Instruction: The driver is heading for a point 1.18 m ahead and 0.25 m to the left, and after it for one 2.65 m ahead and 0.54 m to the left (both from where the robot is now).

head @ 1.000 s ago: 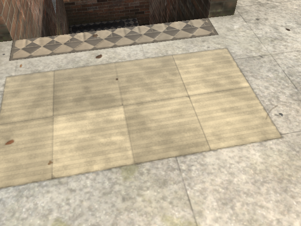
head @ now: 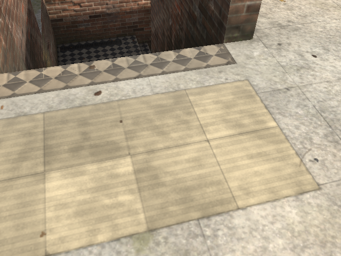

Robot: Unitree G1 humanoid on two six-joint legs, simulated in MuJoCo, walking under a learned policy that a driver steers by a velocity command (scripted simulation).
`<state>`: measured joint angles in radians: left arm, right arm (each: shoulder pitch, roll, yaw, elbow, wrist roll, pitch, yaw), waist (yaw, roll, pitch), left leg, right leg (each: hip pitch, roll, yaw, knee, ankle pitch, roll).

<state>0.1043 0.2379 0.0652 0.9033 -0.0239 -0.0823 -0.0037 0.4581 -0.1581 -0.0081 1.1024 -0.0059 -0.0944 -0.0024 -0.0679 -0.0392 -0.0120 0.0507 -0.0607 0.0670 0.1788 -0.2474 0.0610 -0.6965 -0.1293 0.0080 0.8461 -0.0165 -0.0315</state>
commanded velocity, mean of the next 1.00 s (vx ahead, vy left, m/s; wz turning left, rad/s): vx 0.49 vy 0.00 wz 0.20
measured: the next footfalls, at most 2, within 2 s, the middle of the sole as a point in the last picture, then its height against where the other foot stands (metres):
right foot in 0.20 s outside the picture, level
left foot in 0.80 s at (138, 232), level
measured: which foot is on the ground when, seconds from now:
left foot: down 0.00-0.20, up 0.22-0.78, down 0.80-1.00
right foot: up 0.00-0.18, down 0.20-0.82, up 0.84-1.00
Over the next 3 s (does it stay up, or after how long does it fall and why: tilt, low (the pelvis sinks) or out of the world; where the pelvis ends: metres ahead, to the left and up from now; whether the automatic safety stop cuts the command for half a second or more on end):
stays up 1.47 0.41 0.00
